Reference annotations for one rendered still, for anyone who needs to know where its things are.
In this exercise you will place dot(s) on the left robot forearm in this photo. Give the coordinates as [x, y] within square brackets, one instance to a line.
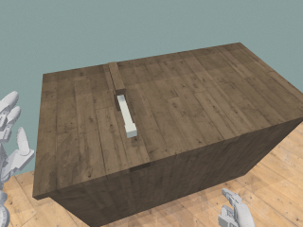
[4, 212]

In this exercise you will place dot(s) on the left robot hand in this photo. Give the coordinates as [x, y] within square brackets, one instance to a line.
[20, 157]

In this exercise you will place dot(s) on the counter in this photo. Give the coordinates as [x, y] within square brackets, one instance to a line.
[203, 117]

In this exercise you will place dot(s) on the tap lever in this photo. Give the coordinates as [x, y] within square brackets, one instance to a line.
[130, 127]

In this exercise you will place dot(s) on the right robot hand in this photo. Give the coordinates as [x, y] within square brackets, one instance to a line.
[239, 217]

